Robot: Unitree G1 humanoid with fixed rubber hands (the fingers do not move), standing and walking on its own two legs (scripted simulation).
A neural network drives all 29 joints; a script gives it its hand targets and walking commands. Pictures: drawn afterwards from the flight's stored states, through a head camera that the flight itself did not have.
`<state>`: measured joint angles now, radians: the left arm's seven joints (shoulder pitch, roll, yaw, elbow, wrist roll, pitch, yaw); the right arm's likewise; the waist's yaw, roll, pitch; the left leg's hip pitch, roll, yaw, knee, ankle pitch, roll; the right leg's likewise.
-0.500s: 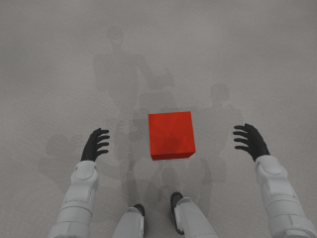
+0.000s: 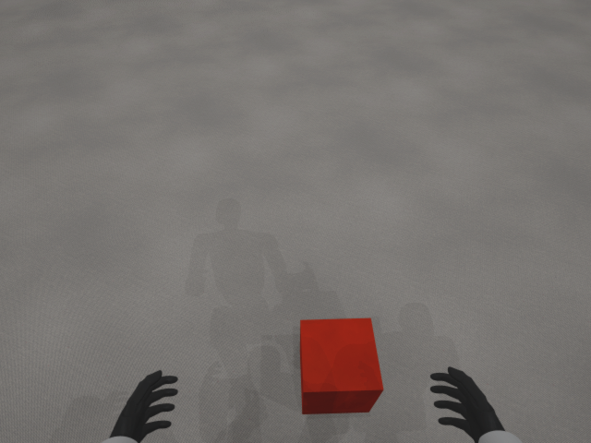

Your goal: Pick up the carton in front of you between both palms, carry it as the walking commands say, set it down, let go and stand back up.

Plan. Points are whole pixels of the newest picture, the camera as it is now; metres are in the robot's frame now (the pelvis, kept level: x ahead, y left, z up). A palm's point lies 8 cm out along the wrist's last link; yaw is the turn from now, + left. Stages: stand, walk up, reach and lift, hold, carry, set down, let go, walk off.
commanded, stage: let go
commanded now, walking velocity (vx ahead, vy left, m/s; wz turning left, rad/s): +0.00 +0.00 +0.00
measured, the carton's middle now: (335, 367) +0.43 -0.11 -0.65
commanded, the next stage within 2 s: stand in 0.28 s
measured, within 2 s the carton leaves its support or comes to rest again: neither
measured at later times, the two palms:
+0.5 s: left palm out of the picture +0.13 +0.23 -0.12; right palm out of the picture +0.13 -0.30 -0.08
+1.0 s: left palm (164, 434) +0.17 +0.21 -0.14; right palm out of the picture +0.07 -0.30 -0.12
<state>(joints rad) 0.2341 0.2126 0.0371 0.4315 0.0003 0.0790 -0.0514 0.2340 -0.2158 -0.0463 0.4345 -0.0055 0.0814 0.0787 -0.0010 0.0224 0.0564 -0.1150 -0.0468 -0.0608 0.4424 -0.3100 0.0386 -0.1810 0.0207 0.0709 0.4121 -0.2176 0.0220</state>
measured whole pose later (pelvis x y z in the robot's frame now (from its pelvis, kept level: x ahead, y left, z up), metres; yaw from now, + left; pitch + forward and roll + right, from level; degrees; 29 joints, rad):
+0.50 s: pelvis +0.02 -0.02 -0.01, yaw -4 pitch +3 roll -1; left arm 0.32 0.25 0.04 0.71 0.03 -0.06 0.00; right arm 0.28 -0.28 -0.05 0.58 -0.03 -0.03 -0.04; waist -0.01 0.01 -0.06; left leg -0.22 0.02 0.01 0.59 -0.43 0.00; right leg -0.32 0.08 0.10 0.58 -0.31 -0.01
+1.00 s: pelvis +0.04 -0.03 -0.03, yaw -8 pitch +4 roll +0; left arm 0.29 0.26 0.00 0.74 0.02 -0.01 0.03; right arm 0.38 -0.26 -0.01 0.62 -0.02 0.03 -0.07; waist -0.03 -0.01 -0.08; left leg -0.23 0.04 0.10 0.68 -0.52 0.00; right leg -0.40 0.11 0.16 0.75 -0.42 -0.02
